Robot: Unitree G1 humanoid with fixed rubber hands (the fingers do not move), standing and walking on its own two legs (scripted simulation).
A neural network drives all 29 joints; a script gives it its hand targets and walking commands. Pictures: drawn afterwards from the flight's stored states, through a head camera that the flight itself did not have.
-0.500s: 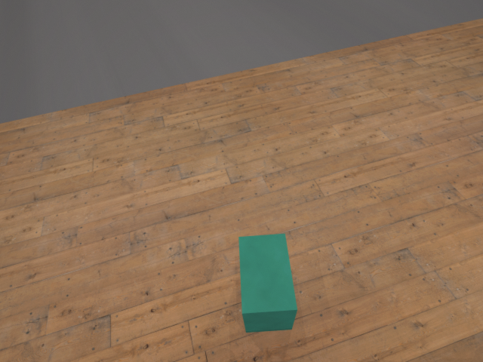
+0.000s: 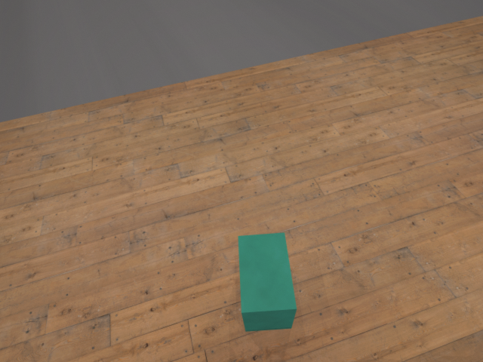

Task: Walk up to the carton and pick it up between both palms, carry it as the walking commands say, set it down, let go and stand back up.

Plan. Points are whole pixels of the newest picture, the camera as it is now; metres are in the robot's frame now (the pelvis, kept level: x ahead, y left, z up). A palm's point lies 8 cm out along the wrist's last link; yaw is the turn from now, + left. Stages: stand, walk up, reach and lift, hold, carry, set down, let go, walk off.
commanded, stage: walk up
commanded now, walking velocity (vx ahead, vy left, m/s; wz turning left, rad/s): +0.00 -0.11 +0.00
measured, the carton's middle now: (264, 282) +0.47 -0.03 -0.64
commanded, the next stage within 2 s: none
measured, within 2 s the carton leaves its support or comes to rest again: neither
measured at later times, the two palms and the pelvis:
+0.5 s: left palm out of the picture +0.04 +0.20 -0.11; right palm out of the picture +0.05 -0.30 -0.15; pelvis -0.01 -0.05 +0.00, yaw +2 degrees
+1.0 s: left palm out of the picture +0.02 +0.16 -0.12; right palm out of the picture +0.01 -0.33 -0.15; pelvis -0.02 -0.09 +0.00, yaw +2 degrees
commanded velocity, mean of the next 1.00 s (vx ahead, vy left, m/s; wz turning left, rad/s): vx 0.02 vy -0.09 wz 0.00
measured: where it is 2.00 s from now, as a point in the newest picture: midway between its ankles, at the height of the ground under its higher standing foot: outside the picture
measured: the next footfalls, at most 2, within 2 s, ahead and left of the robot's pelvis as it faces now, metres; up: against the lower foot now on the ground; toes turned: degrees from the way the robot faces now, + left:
left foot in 0.66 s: +0.00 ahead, +0.11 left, +0.00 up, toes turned +2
right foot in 0.96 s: +0.09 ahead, -0.15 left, +0.00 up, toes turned +1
